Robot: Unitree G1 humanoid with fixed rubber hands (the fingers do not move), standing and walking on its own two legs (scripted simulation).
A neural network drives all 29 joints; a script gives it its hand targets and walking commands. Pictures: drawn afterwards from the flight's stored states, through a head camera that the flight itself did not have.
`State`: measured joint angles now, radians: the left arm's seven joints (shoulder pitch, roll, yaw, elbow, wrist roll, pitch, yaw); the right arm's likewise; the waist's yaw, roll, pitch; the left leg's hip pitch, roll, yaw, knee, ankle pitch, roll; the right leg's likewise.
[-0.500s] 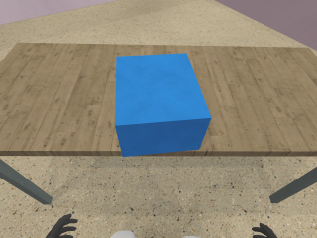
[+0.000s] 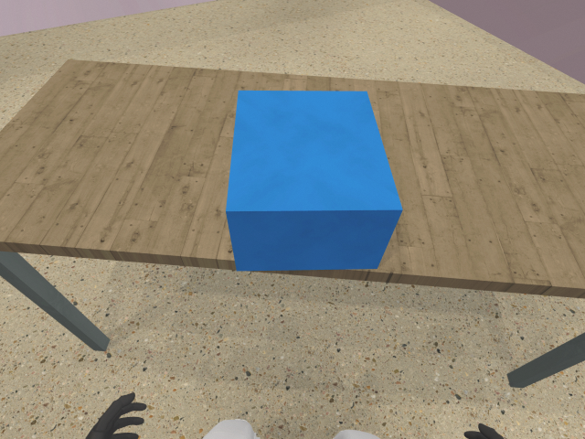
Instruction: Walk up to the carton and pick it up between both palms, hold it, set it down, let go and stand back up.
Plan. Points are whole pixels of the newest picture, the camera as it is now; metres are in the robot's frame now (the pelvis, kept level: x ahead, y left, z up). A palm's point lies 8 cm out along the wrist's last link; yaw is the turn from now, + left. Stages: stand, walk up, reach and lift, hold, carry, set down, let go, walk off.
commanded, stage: walk up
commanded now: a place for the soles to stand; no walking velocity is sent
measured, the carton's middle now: (305, 176) +0.51 +0.00 +0.03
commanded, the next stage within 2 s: reach and lift in 0.26 s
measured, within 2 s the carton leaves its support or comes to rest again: neither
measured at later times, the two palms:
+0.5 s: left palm (131, 380) +0.19 +0.24 -0.07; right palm (491, 422) +0.16 -0.26 -0.07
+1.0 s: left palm (139, 341) +0.23 +0.23 -0.03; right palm (481, 365) +0.22 -0.24 -0.02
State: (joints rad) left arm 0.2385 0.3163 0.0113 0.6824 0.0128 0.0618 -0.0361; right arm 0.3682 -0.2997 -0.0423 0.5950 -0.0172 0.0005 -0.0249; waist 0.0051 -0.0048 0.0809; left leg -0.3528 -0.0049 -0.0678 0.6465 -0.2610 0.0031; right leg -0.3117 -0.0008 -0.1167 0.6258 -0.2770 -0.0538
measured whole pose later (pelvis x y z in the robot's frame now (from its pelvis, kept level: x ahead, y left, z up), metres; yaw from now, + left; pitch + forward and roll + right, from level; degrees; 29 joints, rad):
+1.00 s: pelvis +0.07 +0.02 +0.03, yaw -5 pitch -3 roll +0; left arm 0.33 0.14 0.03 0.28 0.01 0.07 0.10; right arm 0.21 -0.30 -0.01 0.65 0.11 -0.28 0.13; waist 0.03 -0.03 0.04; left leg -0.06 0.02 0.05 0.32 -0.21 0.00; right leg -0.04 0.01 -0.02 0.28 -0.19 -0.02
